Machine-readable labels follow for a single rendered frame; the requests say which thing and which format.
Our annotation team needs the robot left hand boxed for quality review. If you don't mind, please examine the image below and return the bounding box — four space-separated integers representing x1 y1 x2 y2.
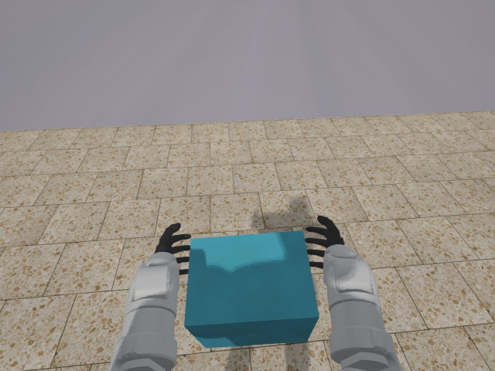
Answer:
154 223 191 275

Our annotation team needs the right robot forearm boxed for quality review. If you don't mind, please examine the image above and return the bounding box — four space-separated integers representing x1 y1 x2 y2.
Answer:
323 244 404 371

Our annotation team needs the left robot forearm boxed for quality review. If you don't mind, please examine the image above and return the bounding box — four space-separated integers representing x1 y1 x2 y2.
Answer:
108 252 179 371

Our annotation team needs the carton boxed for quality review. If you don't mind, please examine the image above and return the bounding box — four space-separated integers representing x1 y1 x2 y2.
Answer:
184 230 319 349

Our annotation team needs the robot right hand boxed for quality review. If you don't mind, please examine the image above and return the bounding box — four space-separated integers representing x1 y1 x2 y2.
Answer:
305 216 344 269

